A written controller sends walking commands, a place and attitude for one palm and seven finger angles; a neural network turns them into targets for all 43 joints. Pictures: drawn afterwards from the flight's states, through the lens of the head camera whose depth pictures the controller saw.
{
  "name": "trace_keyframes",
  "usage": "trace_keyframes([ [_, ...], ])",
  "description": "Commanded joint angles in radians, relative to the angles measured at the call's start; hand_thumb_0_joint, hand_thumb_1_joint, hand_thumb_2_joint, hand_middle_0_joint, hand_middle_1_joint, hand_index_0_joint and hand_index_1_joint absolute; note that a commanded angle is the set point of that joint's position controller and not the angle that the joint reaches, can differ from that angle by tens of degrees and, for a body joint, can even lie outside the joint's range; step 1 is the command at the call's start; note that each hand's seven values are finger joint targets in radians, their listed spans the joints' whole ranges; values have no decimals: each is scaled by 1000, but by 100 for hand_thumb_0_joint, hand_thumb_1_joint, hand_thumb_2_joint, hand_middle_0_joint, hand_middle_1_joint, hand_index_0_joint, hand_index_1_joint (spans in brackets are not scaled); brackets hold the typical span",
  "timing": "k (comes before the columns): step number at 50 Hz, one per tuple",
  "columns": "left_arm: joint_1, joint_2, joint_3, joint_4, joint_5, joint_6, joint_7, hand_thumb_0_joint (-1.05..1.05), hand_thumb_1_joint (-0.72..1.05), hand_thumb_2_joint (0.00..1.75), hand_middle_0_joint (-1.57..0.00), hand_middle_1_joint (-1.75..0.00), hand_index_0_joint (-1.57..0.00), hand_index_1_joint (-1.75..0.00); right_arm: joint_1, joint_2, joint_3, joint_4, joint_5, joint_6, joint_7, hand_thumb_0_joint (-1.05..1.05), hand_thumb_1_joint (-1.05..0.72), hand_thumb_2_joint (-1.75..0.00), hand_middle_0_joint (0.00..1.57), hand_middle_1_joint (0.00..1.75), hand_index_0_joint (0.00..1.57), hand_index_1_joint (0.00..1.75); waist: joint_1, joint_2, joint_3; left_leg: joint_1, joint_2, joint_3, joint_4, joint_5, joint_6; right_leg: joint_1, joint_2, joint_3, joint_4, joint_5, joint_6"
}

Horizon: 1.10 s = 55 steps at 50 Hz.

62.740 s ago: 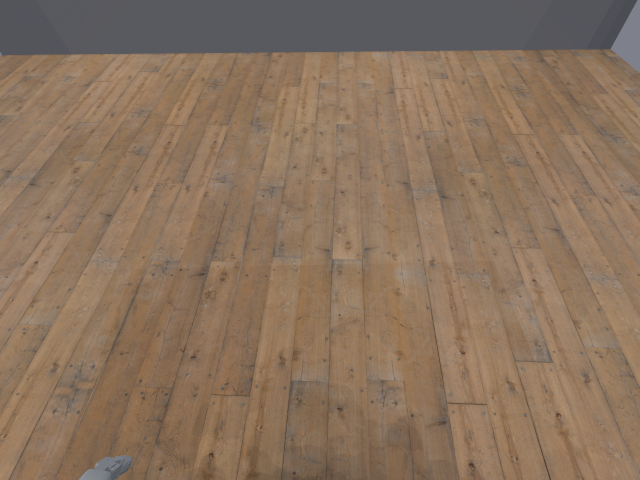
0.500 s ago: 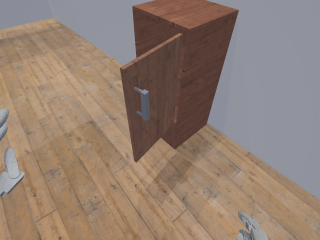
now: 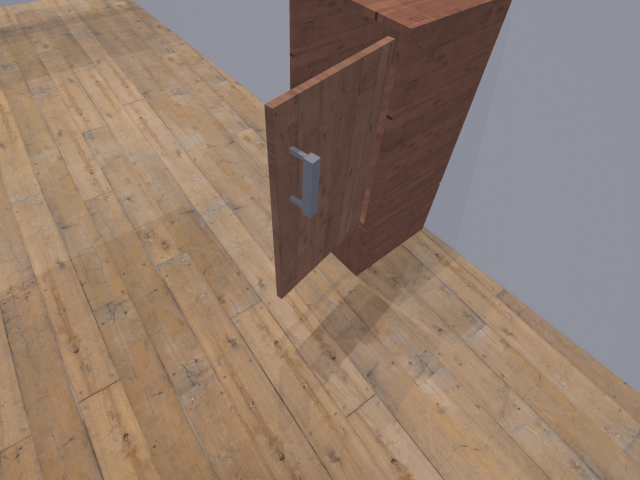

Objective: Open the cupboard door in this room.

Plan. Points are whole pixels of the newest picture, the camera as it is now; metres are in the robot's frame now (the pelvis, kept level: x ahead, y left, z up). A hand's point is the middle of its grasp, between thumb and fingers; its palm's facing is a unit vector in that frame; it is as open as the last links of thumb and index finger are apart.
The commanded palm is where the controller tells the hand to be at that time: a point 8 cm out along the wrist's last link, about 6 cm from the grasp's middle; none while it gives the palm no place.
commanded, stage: let the arm hang, fingers relaxed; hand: left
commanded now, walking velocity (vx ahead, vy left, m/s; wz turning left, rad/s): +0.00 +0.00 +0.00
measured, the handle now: (302, 182) +0.64 +0.06 -0.04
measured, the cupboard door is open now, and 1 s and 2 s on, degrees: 100 100 100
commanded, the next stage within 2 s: look to check the result in 0.78 s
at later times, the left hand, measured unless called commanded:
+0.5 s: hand out of the picture -0.02 +0.17 -0.17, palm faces +0.04 -0.98 -0.21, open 7.4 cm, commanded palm none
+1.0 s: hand out of the picture +0.01 +0.14 -0.17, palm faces +0.04 -0.98 -0.18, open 7.4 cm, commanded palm none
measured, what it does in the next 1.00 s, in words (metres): stands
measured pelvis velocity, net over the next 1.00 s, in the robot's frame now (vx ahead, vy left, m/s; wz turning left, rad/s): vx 0.02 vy -0.02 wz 0.00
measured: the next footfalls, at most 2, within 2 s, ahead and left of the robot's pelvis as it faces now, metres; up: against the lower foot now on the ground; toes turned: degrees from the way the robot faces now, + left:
none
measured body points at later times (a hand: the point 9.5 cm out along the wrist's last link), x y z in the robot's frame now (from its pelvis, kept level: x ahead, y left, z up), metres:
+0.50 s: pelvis +0.00 +0.00 +0.01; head +0.02 -0.02 +0.46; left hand -0.02 +0.22 -0.15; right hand -0.01 -0.21 -0.16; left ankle +0.07 +0.11 -0.73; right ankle +0.00 -0.11 -0.73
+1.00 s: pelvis +0.02 -0.02 +0.01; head +0.04 -0.03 +0.46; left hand +0.01 +0.19 -0.15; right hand +0.00 -0.23 -0.16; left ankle +0.07 +0.11 -0.73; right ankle +0.00 -0.11 -0.73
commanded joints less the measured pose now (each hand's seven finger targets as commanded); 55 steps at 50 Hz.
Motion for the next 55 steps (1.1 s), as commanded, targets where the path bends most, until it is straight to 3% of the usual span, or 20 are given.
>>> trace_keyframes([
  [1,52,150,34,41,-9,-51,1,0,90,90,-20,-30,-20,-30,22,-87,-26,6,5,-9,-16,0,-90,-90,20,30,20,30,19,190,-73,57,81,-120,-179,-87,20,27,-84,108,-172,-14,-49],
  [2,60,143,31,65,-10,-54,1,0,90,90,-20,-30,-20,-30,38,-82,-28,23,7,-9,-19,0,-90,-90,20,30,20,30,17,181,-80,70,82,-120,-179,-82,21,32,-82,107,-177,-3,-51],
  [4,73,126,27,106,-11,-56,2,0,90,90,-20,-30,-20,-30,74,-77,-32,49,10,-7,-23,0,-90,-90,20,30,20,30,11,100,-71,89,90,-121,-179,-77,23,22,-82,94,-194,-8,-49],
  [9,116,103,18,172,-12,-54,8,0,90,90,-20,-30,-20,-30,124,-55,-34,96,13,-2,-28,0,-90,-90,20,30,20,30,11,64,-9,80,93,-122,-203,-110,27,-10,-79,80,-204,-38,-49],
  [19,147,74,19,201,-11,-54,20,0,90,90,-20,-30,-20,-30,168,-6,-33,139,9,-3,-27,0,-90,-90,20,30,20,30,14,4,32,73,84,-105,-205,-97,26,-39,-81,81,-193,-68,-48],
  [24,132,65,22,192,-11,-57,24,0,90,90,-20,-30,-20,-30,172,19,-28,150,7,-4,-24,0,-90,-90,20,30,20,30,14,-3,53,72,74,-81,-184,-58,20,-55,-90,89,-205,-74,-47],
  [34,97,56,28,177,-16,-62,25,0,90,90,-20,-30,-20,-30,170,36,-24,153,6,-10,-28,0,-90,-90,20,30,20,30,14,42,48,79,73,-67,-154,39,12,-24,-96,97,-212,-7,-51],
  [40,93,50,28,175,-17,-65,25,0,90,90,-20,-30,-20,-30,170,25,-23,154,7,-13,-32,0,-90,-90,20,30,20,30,12,41,3,119,83,-68,-144,101,12,12,-93,94,-204,63,-50],
  [43,99,48,27,177,-18,-65,26,0,90,90,-20,-30,-20,-30,170,22,-24,152,10,-13,-35,0,-90,-90,20,30,20,30,15,16,13,119,87,-64,-143,113,12,18,-90,89,-211,79,-48],
  [55,106,43,26,185,-18,-66,26,0,90,90,-20,-30,-20,-30,158,19,-22,159,10,-14,-37,0,-90,-90,20,30,20,30,11,35,13,146,90,-61,-147,134,11,27,-90,91,-218,106,-46],
])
